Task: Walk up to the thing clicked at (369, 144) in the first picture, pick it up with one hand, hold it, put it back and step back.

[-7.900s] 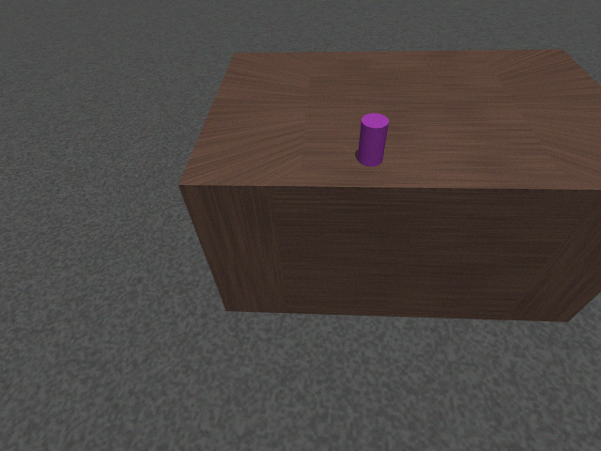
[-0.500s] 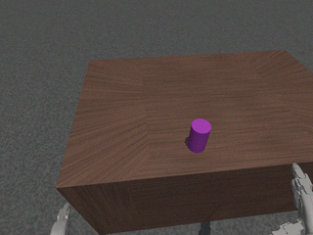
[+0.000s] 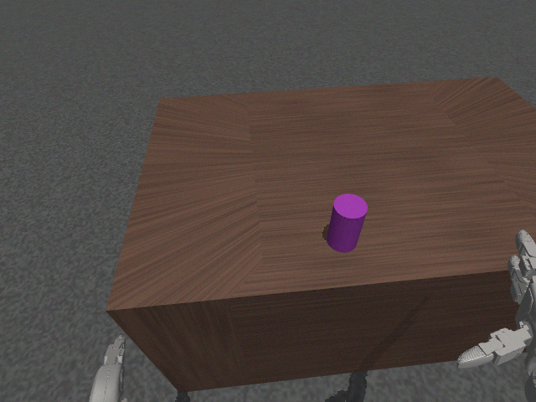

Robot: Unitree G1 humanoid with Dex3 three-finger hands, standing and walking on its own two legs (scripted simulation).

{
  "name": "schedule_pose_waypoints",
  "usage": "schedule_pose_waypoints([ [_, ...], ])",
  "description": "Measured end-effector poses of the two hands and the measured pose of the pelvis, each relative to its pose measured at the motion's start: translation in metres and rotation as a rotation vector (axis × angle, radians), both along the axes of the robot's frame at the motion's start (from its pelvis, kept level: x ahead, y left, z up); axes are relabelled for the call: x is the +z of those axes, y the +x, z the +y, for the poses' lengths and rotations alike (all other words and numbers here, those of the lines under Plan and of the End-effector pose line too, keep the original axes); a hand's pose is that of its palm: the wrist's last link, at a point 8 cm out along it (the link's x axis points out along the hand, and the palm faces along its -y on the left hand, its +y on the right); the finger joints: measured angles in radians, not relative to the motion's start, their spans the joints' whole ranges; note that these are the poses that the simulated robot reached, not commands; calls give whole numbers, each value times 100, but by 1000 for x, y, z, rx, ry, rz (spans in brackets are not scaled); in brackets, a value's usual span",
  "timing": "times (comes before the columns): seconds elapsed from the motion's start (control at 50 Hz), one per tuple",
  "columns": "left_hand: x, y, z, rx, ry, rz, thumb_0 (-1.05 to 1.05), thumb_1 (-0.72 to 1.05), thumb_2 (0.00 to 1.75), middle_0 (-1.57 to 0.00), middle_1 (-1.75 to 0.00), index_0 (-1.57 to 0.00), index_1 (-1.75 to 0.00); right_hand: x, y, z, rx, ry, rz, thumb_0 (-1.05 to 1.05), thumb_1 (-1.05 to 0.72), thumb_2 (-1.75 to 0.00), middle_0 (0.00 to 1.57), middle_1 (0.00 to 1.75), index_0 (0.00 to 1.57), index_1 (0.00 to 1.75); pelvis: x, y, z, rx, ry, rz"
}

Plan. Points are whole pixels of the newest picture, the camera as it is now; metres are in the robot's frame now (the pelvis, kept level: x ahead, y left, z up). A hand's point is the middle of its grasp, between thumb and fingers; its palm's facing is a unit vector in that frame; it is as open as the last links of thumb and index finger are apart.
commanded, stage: go down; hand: right
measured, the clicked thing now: (345, 224) +0.48 -0.14 -0.07
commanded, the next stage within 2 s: none
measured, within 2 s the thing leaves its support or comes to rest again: neither
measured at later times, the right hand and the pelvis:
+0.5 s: hand (476, 254) +0.32 -0.29 +0.05, palm faces +0.08 +1.00 -0.04, open 17.6 cm; pelvis +0.01 -0.01 -0.01, yaw +1 degrees
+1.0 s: hand (476, 215) +0.38 -0.31 +0.07, palm faces +0.02 +1.00 +0.03, open 17.4 cm; pelvis +0.01 -0.01 -0.02, yaw +2 degrees
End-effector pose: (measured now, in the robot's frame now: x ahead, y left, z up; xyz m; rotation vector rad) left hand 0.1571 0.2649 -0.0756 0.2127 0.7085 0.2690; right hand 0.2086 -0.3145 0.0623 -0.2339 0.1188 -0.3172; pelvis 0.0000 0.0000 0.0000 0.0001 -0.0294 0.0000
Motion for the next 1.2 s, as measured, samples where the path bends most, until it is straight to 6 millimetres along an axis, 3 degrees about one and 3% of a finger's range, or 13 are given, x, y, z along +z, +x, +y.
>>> schedule_pose_waypoints([
  [0.14,-10,-10,-7,40,-7,32,-1,-54,5,-7,-5,-6,-5,4,59,-11,146,79,-5,-2,60,-5,4,6,5,6,-4,-1,-3,10,-2,42],
  [0.26,-9,-25,-8,67,8,43,-1,-53,5,-6,-5,-6,-5,9,86,-28,181,152,-31,-2,60,-3,5,6,6,5,-4,4,-8,24,3,61],
  [0.44,-7,-16,-9,48,48,52,-2,-54,6,-7,-5,-6,-5,-9,89,-29,218,202,-3,-2,57,-3,6,6,6,5,-5,11,-15,29,11,83],
  [0.62,1,3,-19,19,63,12,-1,-54,6,-7,-6,-6,-6,-5,97,-39,219,215,-57,-2,55,-3,6,6,6,5,-7,14,-13,13,18,92],
  [0.78,-3,-2,-23,18,58,12,-1,-53,5,-7,-6,-6,-6,6,125,-45,285,247,-87,-2,53,-4,6,5,6,5,-10,12,-13,11,19,127],
  [0.9,-3,-15,-11,47,77,14,-1,-53,5,-7,-6,-7,-6,7,145,-45,305,273,-73,-1,52,-4,6,5,6,5,-13,9,-14,21,19,153],
  [1.02,-3,-25,-7,28,96,33,-1,-53,5,-7,-6,-6,-6,4,155,-51,285,273,-74,-1,52,-4,6,5,6,5,-16,6,-12,27,19,180],
  [1.2,-6,-18,-12,-4,100,14,-2,-53,6,-7,-6,-6,-6,8,167,-56,300,258,-77,-2,55,-3,6,5,5,5,-23,4,-12,24,25,215],
])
